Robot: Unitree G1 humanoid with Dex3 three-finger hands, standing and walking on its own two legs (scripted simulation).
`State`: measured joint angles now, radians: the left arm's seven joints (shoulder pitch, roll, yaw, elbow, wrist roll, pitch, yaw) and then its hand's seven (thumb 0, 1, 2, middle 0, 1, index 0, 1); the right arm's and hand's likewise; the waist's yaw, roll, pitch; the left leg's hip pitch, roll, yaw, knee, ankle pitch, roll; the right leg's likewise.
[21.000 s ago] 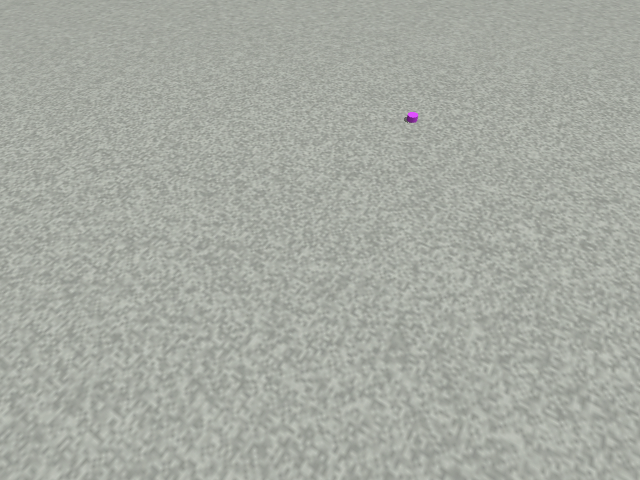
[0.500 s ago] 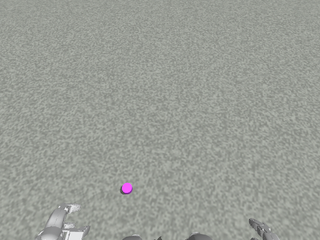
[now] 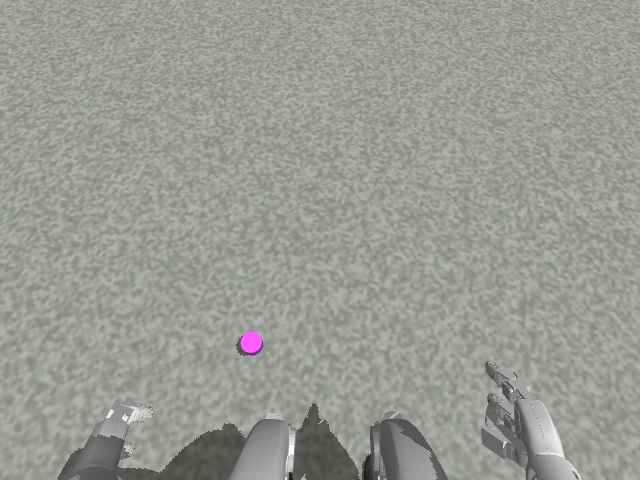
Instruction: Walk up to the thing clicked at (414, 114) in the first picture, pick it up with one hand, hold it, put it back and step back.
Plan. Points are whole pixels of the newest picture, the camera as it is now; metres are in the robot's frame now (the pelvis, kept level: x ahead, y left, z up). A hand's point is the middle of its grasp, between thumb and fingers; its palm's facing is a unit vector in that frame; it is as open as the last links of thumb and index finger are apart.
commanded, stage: rise first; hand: left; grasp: from above
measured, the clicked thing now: (252, 343) +0.42 +0.21 -0.66
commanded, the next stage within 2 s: none
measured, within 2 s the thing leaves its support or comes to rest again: neither
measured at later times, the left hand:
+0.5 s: hand (181, 410) +0.22 +0.27 -0.31, palm faces -0.46 -0.44 -0.78, open 14.1 cm
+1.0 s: hand (206, 370) +0.31 +0.27 -0.45, palm faces -0.48 -0.07 -0.88, open 14.1 cm
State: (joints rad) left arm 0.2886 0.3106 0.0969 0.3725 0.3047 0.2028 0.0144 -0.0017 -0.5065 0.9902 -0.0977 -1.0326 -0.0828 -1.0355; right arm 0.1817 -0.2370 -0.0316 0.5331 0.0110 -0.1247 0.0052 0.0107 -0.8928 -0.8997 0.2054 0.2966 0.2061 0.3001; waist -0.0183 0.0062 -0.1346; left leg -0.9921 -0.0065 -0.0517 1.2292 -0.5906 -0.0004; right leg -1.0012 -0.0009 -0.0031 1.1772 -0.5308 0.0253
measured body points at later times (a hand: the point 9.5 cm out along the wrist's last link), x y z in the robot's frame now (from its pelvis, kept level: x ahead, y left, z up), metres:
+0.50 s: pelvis -0.06 -0.01 -0.17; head +0.13 +0.00 +0.24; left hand +0.24 +0.29 -0.27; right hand +0.14 -0.27 -0.29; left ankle -0.01 +0.12 -0.64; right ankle +0.02 -0.14 -0.64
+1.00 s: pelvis -0.09 +0.00 -0.29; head +0.12 +0.03 +0.10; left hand +0.33 +0.27 -0.40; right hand -0.03 -0.28 -0.42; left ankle -0.01 +0.12 -0.64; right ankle +0.01 -0.14 -0.64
